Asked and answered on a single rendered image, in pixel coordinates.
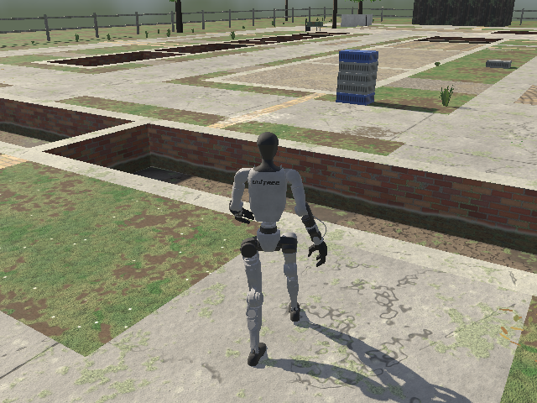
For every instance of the right robot thigh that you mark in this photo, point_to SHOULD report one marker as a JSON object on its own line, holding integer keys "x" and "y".
{"x": 288, "y": 244}

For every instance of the robot right foot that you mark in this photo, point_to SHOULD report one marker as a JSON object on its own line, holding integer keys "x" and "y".
{"x": 294, "y": 315}

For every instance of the robot right forearm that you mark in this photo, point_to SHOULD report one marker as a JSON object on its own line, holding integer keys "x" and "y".
{"x": 311, "y": 227}

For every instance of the robot left forearm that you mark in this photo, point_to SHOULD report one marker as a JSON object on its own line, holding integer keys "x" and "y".
{"x": 235, "y": 213}

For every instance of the robot right upper arm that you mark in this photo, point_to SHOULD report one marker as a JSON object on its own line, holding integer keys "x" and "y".
{"x": 294, "y": 178}

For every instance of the right robot hand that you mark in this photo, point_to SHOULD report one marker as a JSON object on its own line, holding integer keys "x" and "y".
{"x": 322, "y": 252}

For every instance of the left robot hand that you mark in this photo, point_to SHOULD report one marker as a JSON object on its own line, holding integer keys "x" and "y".
{"x": 247, "y": 214}

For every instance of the robot left upper arm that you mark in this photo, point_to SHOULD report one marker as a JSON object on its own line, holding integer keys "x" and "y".
{"x": 238, "y": 188}

